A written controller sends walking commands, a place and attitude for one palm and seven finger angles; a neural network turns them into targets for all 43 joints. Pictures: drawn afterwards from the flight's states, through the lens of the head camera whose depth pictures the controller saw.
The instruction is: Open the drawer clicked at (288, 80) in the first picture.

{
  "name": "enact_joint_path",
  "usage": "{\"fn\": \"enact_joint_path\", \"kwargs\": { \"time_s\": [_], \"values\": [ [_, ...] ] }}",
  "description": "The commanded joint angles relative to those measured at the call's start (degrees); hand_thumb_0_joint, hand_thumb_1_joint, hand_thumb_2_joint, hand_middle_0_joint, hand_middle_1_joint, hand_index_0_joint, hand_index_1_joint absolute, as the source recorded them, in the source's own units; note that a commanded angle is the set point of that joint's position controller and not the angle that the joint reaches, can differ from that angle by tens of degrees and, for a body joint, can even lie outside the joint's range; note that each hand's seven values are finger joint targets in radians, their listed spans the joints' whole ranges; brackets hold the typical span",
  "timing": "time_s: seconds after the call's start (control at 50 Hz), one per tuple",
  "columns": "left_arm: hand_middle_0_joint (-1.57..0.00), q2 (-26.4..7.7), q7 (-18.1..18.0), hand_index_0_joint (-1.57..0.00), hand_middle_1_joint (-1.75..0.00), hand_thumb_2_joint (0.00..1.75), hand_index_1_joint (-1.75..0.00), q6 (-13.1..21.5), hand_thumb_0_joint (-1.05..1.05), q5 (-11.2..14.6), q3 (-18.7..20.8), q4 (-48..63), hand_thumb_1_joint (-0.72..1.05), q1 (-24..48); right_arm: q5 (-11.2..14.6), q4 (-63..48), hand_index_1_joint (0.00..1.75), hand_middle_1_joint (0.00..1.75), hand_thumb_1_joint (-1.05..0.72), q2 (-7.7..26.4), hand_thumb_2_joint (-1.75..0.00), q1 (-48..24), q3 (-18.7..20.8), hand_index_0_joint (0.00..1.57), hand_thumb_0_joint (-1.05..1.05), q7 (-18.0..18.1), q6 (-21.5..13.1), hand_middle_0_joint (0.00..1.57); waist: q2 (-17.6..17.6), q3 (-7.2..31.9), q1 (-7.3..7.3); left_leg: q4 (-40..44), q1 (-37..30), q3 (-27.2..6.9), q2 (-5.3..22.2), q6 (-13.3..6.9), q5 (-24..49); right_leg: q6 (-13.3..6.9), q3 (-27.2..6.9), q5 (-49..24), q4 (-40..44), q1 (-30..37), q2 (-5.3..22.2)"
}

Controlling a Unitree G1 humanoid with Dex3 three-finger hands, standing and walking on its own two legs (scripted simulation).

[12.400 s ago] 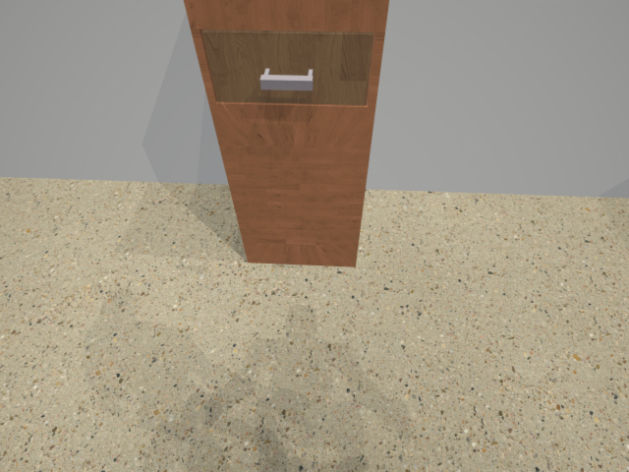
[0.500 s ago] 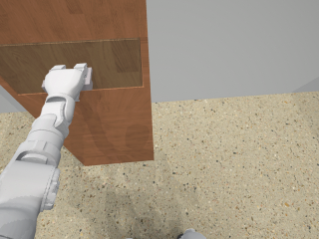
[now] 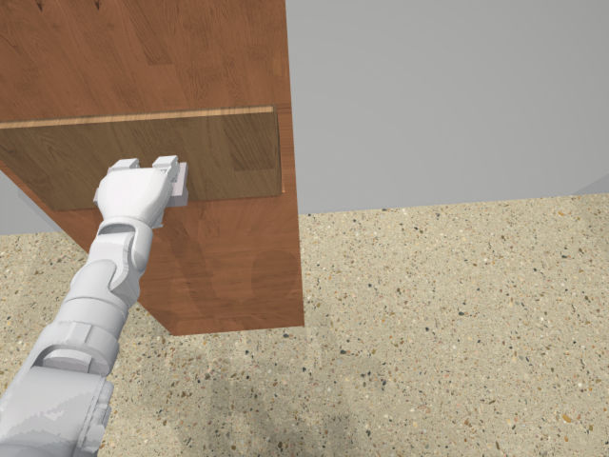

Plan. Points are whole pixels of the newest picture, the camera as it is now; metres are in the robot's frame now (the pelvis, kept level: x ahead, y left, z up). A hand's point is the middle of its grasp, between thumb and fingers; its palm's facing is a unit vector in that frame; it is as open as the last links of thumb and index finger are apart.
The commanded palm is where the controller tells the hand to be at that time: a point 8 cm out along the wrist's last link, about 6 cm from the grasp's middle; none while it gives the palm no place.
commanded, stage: pull the drawer open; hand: left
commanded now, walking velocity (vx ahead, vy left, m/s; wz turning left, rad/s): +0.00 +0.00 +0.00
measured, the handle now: (145, 184) +0.48 +0.23 +0.06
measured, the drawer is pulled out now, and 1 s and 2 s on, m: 0.01 0.01 0.08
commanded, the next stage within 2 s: none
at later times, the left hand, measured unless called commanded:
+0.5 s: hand (152, 216) +0.44 +0.22 +0.03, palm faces -0.05 -0.01 -1.00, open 5.5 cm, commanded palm +0.43 +0.23 +0.09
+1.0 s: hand (151, 219) +0.44 +0.22 +0.03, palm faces -0.02 -0.03 -1.00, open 5.5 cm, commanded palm +0.39 +0.22 +0.09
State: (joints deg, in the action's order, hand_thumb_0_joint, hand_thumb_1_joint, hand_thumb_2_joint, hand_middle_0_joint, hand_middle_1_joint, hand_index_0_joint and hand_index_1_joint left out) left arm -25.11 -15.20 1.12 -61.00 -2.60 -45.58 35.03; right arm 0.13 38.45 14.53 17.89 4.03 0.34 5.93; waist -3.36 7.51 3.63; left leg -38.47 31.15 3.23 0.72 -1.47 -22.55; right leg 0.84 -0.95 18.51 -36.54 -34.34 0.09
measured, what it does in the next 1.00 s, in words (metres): stands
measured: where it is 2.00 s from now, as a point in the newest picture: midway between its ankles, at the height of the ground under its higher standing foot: outside the picture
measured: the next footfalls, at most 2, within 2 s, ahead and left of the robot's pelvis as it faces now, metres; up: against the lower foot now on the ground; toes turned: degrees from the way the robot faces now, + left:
none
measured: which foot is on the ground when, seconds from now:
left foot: down 0.00-1.00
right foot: down 0.00-1.00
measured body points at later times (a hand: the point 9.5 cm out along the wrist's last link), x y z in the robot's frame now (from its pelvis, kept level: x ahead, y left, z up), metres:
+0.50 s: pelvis -0.03 -0.01 -0.01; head +0.06 -0.02 +0.43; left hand +0.44 +0.22 +0.09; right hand -0.01 -0.29 -0.14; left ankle -0.07 +0.10 -0.72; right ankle -0.02 -0.13 -0.72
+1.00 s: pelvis -0.03 +0.01 +0.00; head +0.05 +0.00 +0.44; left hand +0.43 +0.22 +0.09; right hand -0.01 -0.26 -0.14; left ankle -0.07 +0.10 -0.72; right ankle -0.02 -0.13 -0.72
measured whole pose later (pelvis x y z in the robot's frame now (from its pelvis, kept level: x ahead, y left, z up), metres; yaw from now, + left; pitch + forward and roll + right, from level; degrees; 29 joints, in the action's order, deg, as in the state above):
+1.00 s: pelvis -0.03 +0.01 +0.00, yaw -2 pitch +17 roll -1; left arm -26.5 -17.0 2.0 -61.7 -0.8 -51.9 39.0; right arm 0.1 39.7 14.4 20.3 4.2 0.3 4.5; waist -3.3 7.8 5.7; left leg -40.5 34.7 4.6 0.9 -2.2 -22.5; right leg 1.5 -2.4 16.4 -38.0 -38.3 -0.2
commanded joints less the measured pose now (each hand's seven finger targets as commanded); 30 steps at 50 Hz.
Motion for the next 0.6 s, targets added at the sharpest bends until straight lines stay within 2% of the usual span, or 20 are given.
{"fn": "enact_joint_path", "kwargs": {
  "time_s": [0.0,0.04,0.08,0.1,0.12,0.18,0.22,0.26,0.28,0.3,0.34,0.4,0.42,0.44,0.46,0.5,0.54,0.56,0.58],
  "values": [
    [-0.40,-16.83,-2.88,-0.40,-1.35,0.90,-1.35,0.80,0.00,-1.08,5.67,3.91,0.90,29.97,-0.87,-1.54,0.30,0.30,-0.90,8.96,-0.90,7.08,3.11,0.20,0.00,1.61,-0.85,0.20,1.17,22.11,1.38,-0.56,-10.82,-1.22,-0.97,-0.23,39.23,-2.22,2.11,-29.95,-0.63,12.19,-2.07],
    [-0.40,-13.54,-3.14,-0.40,-1.35,0.90,-1.35,0.87,0.00,-0.78,3.49,2.17,0.90,30.59,-0.83,-1.25,0.30,0.30,-0.90,8.64,-0.90,7.02,3.10,0.20,0.00,1.58,-0.88,0.20,2.11,21.68,1.74,-0.74,-10.17,-1.18,-1.15,-0.14,38.89,-2.19,2.42,-30.36,-0.81,11.86,-2.04],
    [-0.40,-15.82,-3.36,-0.40,-1.35,0.90,-1.35,1.32,0.00,-0.81,5.07,2.11,0.90,32.60,-1.01,-0.97,0.30,0.30,-0.90,8.86,-0.90,7.08,3.01,0.20,0.00,1.63,-0.74,0.20,2.06,24.00,1.55,-1.13,-9.83,-1.32,-1.32,-0.15,38.92,-2.28,2.03,-31.14,-1.32,13.21,-1.93],
    [-0.40,-15.27,-3.47,-0.40,-1.35,0.90,-1.35,1.56,0.00,-0.73,4.49,2.21,0.90,33.57,-1.02,-1.25,0.30,0.30,-0.90,8.60,-0.90,7.13,3.02,0.20,0.00,1.62,-0.73,0.20,1.24,24.92,1.67,-1.29,-9.94,-1.22,-1.51,-0.24,38.43,-2.17,1.92,-31.50,-1.43,13.32,-1.91],
    [-0.40,-14.50,-3.50,-0.40,-1.35,0.90,-1.35,1.60,0.00,-0.54,3.93,1.24,0.90,33.38,-1.03,-1.30,0.30,0.30,-0.90,8.45,-0.90,6.89,2.99,0.20,0.00,1.60,-0.76,0.20,1.16,24.27,1.84,-1.29,-9.33,-0.98,-1.69,-0.28,36.55,-2.13,1.89,-30.98,-1.14,13.22,-1.91],
    [-0.40,-17.58,-3.46,-0.40,-1.35,0.90,-1.35,2.45,0.00,-0.32,6.21,-0.57,0.90,33.65,-0.99,-1.56,0.30,0.30,-0.90,8.78,-0.90,6.90,2.65,0.20,0.00,1.93,-0.80,0.20,4.06,24.15,1.76,-0.77,-6.23,-0.87,-1.98,-0.49,31.93,-2.11,1.58,-30.23,-1.04,15.33,-1.76],
    [-0.40,-16.44,-3.35,-0.40,-1.35,0.90,-1.35,2.70,0.00,-0.24,4.87,-1.93,0.90,33.27,-0.75,-2.01,0.30,0.30,-0.90,8.60,-0.90,6.59,2.49,0.20,0.00,2.04,-1.00,0.20,3.28,23.09,1.83,-0.44,-5.04,-0.53,-2.28,-0.53,28.58,-1.98,1.51,-28.45,-0.70,14.70,-1.72],
    [-0.40,-19.30,-3.60,-0.40,-1.35,0.90,-1.35,3.31,0.00,-0.56,6.48,-1.38,0.90,34.69,-0.75,-2.10,0.30,0.30,-0.90,8.85,-0.90,6.58,2.34,0.20,0.00,2.17,-1.17,0.20,1.74,23.64,1.44,-0.32,-4.65,-0.61,-2.29,-0.51,27.67,-2.10,1.26,-27.33,-0.94,14.60,-1.71],
    [-0.40,-19.47,-3.75,-0.40,-1.35,0.90,-1.35,3.52,0.00,-0.77,6.74,-1.57,0.90,35.35,-0.82,-2.12,0.30,0.30,-0.90,8.86,-0.90,6.70,2.42,0.20,0.00,2.20,-1.17,0.20,2.17,24.01,1.74,-0.66,-4.45,-0.70,-2.31,-0.59,27.77,-2.17,1.22,-26.96,-1.00,14.44,-1.78],
    [-0.40,-18.26,-3.85,-0.40,-1.35,0.90,-1.35,3.84,0.00,-0.88,5.49,-1.21,0.90,36.01,-0.79,-2.23,0.30,0.30,-0.90,8.64,-0.90,7.03,2.47,0.20,0.00,2.12,-1.43,0.20,0.79,24.21,1.98,-0.49,-4.76,-0.72,-2.30,-0.52,26.98,-2.09,1.24,-26.06,-0.89,13.79,-1.80],
    [-0.40,-19.34,-4.30,-0.40,-1.35,0.90,-1.35,4.20,0.00,-0.94,6.37,-1.32,0.90,36.55,-0.84,-1.87,0.30,0.30,-0.90,8.94,-0.90,7.39,2.57,0.20,0.00,2.06,-1.70,0.20,0.37,24.21,2.01,-0.71,-4.72,-0.77,-2.21,-0.51,26.29,-2.18,1.21,-24.99,-0.92,12.78,-1.97],
    [-0.40,-19.83,-4.59,-0.40,-1.35,0.90,-1.35,4.10,0.00,-1.05,6.42,-3.35,0.90,36.45,-0.77,-1.56,0.30,0.30,-0.90,9.19,-0.90,7.83,2.51,0.20,0.00,2.08,-1.97,0.20,1.19,23.70,2.24,-0.44,-2.95,-0.80,-2.20,-0.61,23.23,-2.10,1.09,-22.45,-0.68,12.47,-1.95],
    [-0.40,-21.06,-4.71,-0.40,-1.35,0.90,-1.35,3.96,0.00,-1.05,7.27,-4.03,0.90,36.26,-0.69,-1.42,0.30,0.30,-0.90,9.42,-0.90,7.91,2.42,0.20,0.00,2.13,-1.98,0.20,1.15,23.09,1.90,-0.32,-2.17,-0.87,-2.28,-0.59,22.10,-2.19,1.01,-21.44,-0.67,12.20,-2.02],
    [-0.40,-20.35,-4.79,-0.40,-1.35,0.90,-1.35,3.69,0.00,-1.02,6.50,-4.91,0.90,36.15,-0.60,-1.49,0.30,0.30,-0.90,9.39,-0.90,7.88,2.31,0.20,0.00,2.14,-2.10,0.20,1.44,22.35,2.16,-0.12,-1.71,-0.78,-2.32,-0.64,21.15,-2.17,1.12,-20.52,-0.44,11.80,-2.03],
    [-0.40,-20.18,-4.83,-0.40,-1.35,0.90,-1.35,3.75,0.00,-1.08,6.31,-4.56,0.90,36.84,-0.61,-1.38,0.30,0.30,-0.90,9.47,-0.90,8.08,2.39,0.20,0.00,2.16,-2.25,0.20,1.69,22.37,2.30,0.07,-1.63,-0.84,-2.21,-0.63,20.46,-2.12,1.13,-19.82,-0.35,11.69,-2.03],
    [-0.40,-21.95,-4.98,-0.40,-1.35,0.90,-1.35,3.81,0.00,-1.03,7.29,-4.78,0.90,37.66,-0.63,-1.02,0.30,0.30,-0.90,9.85,-0.90,8.38,2.37,0.20,0.00,2.25,-2.36,0.20,1.31,23.36,2.37,0.00,-1.48,-0.84,-2.15,-0.74,20.00,-2.07,0.86,-19.28,-0.26,11.75,-1.94],
    [-0.40,-21.73,-5.15,-0.40,-1.35,0.90,-1.35,3.65,0.00,-0.96,7.03,-5.51,0.90,38.20,-0.68,-0.77,0.30,0.30,-0.90,9.91,-0.90,8.65,2.39,0.20,0.00,2.30,-2.50,0.20,1.84,23.03,2.64,0.18,-1.17,-0.90,-2.08,-0.77,18.75,-2.03,0.89,-18.04,0.01,11.28,-2.00],
    [-0.40,-23.29,-5.17,-0.40,-1.35,0.90,-1.35,3.68,0.00,-0.88,8.05,-5.63,0.90,38.28,-0.63,-0.56,0.30,0.30,-0.90,10.09,-0.90,8.69,2.27,0.20,0.00,2.38,-2.57,0.20,1.60,23.34,2.32,0.23,-0.79,-0.90,-2.10,-0.79,18.55,-2.04,0.74,-17.99,-0.09,11.69,-1.95],
    [-0.40,-25.07,-5.15,-0.40,-1.35,0.90,-1.35,3.58,0.00,-0.70,9.43,-6.71,0.90,38.02,-0.78,-0.36,0.30,0.30,-0.90,10.49,-0.90,8.62,2.14,0.20,0.00,2.46,-2.42,0.20,2.96,23.17,2.31,0.10,0.11,-1.05,-2.12,-0.88,18.42,-2.00,0.61,-18.01,-0.05,12.28,-1.93]
  ]
}}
